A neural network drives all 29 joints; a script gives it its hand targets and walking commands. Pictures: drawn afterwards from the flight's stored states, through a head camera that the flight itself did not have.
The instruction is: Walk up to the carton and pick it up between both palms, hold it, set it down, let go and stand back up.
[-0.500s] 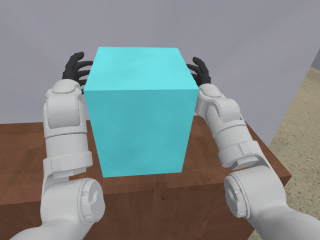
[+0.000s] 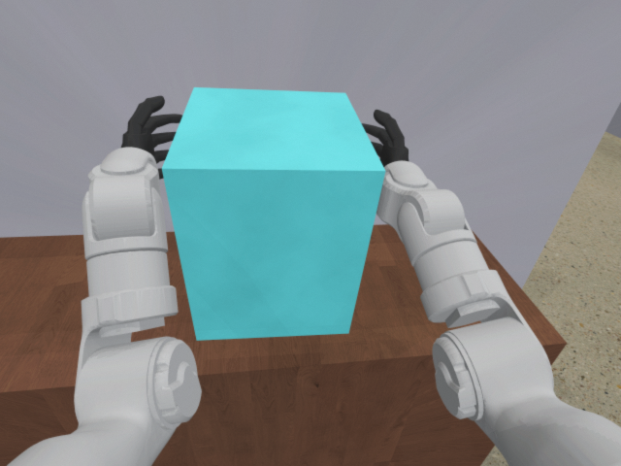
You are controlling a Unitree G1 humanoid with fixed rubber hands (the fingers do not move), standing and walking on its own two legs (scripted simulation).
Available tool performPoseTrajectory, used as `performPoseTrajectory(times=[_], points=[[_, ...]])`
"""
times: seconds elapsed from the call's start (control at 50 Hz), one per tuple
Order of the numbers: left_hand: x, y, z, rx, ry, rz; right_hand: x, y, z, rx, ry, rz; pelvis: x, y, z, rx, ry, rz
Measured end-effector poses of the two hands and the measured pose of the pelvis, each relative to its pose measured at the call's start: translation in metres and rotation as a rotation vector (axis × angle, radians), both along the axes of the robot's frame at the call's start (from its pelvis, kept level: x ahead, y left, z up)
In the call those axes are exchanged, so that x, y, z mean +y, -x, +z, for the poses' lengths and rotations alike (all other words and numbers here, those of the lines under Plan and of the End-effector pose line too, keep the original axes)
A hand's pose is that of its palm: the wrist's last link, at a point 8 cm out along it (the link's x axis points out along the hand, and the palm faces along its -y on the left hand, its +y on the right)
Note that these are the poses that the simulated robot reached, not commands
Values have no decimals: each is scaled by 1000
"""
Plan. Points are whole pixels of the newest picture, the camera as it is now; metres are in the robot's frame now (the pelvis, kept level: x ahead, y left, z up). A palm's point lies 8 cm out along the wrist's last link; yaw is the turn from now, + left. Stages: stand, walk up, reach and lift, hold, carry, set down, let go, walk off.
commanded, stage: hold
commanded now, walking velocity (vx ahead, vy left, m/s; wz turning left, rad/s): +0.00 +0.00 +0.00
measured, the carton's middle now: (273, 213) +0.38 +0.01 +0.21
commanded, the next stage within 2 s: none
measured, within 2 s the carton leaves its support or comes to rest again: neither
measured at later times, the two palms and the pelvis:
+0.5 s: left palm (143, 164) +0.36 +0.16 +0.29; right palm (392, 174) +0.37 -0.14 +0.27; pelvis +0.00 +0.00 +0.00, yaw +0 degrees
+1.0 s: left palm (144, 166) +0.37 +0.16 +0.28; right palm (393, 173) +0.37 -0.14 +0.27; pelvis +0.00 +0.00 +0.00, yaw +0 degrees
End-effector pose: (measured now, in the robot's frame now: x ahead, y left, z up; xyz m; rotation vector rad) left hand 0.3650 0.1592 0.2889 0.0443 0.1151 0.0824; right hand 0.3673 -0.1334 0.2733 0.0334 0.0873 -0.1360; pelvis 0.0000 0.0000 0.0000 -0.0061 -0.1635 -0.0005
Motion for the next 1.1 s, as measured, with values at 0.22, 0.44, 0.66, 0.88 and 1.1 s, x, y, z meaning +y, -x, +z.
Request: performPoseTrajectory(times=[0.22, 0.44, 0.66, 0.88, 1.1], points=[[0, -1, -3, -6, 7, -5, 0, 0, -1, -4, 4, -5, 1, -3, 0, -11, 2, 2], [-2, 0, -2, -10, -7, 1, -2, 0, -2, -7, -16, -2, 3, -2, 0, -8, 1, -3], [-1, -2, -4, 5, 9, -1, -1, -2, -3, 9, 2, -3, -1, -2, 0, -2, 0, 1], [-1, -2, -3, -9, 6, -5, -1, -1, 0, -3, 2, -5, 0, -4, 0, -9, 2, 3], [-1, 0, -3, -11, 4, 1, -1, 0, -1, -4, -9, -1, 2, -3, 0, -5, 1, -3]])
